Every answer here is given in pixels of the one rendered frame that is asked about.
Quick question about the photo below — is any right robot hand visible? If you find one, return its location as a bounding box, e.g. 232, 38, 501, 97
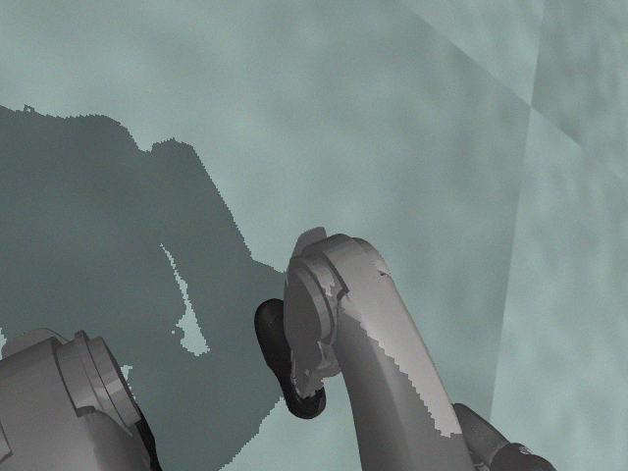
452, 403, 510, 471

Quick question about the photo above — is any right robot foot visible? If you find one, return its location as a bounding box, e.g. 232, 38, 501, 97
254, 298, 326, 419

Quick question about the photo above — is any right robot arm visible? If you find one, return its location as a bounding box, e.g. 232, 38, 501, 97
490, 443, 556, 471

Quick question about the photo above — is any left robot foot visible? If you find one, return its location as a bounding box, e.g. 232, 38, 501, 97
135, 405, 162, 471

